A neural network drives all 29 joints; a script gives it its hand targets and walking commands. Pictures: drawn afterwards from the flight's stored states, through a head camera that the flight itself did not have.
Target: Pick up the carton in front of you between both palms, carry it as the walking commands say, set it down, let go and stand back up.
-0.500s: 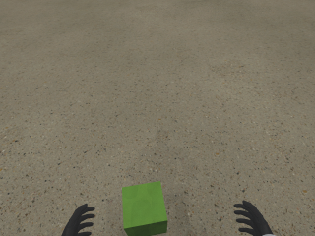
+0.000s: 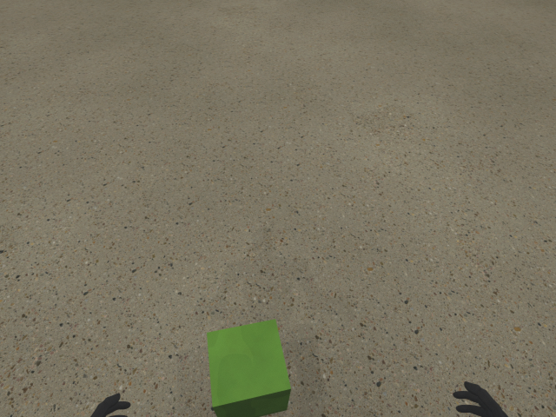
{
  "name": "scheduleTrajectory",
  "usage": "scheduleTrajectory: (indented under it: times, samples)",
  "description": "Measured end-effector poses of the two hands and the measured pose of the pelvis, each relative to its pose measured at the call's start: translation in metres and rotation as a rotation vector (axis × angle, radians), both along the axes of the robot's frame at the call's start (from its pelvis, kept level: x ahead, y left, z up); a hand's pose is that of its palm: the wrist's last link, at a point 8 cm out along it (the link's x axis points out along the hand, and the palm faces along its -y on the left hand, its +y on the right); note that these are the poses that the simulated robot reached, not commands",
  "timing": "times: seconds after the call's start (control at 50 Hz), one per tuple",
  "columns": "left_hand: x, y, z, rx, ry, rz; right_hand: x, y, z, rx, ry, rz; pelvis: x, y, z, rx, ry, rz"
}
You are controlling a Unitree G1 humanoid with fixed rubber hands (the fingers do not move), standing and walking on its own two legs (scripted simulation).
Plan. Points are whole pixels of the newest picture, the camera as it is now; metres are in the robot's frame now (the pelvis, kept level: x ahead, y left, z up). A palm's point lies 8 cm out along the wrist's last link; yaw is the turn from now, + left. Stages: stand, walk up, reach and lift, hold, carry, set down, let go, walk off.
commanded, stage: stand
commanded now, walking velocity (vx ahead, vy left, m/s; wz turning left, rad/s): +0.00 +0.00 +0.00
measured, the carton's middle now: (248, 372) +0.39 +0.09 -0.64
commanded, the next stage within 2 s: none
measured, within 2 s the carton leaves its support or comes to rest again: neither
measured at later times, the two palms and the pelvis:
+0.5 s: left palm out of the picture +0.08 +0.30 -0.10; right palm out of the picture +0.09 -0.30 -0.08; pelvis -0.01 +0.00 +0.01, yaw +0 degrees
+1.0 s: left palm out of the picture +0.06 +0.30 -0.10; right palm out of the picture +0.07 -0.31 -0.09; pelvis -0.03 +0.00 +0.01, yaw +1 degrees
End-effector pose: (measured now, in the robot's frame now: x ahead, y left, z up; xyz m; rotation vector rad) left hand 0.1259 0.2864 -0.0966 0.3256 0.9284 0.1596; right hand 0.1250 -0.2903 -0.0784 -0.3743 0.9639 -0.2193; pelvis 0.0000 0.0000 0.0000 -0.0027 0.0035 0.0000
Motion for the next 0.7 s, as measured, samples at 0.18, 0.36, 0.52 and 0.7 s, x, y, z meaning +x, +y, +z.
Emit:
scheduleTrajectory:
  times: [0.18,0.36,0.52,0.7]
  samples:
    - [-0.010,0.006,0.000,0.015,0.029,0.005,-0.006,0.001,-0.004,0.010,0.016,-0.009,-0.002,0.002,0.001,0.001,-0.012,-0.001]
    - [-0.029,0.009,-0.002,0.025,0.068,0.017,-0.018,-0.006,-0.005,0.006,0.045,-0.021,-0.009,0.001,0.004,0.000,-0.025,0.000]
    - [-0.044,0.011,-0.003,0.029,0.100,0.026,-0.032,-0.011,-0.006,0.005,0.076,-0.030,-0.015,0.000,0.005,0.000,-0.033,0.002]
    - [-0.057,0.014,-0.004,0.034,0.131,0.035,-0.045,-0.015,-0.009,0.006,0.109,-0.038,-0.021,-0.002,0.007,-0.001,-0.039,0.005]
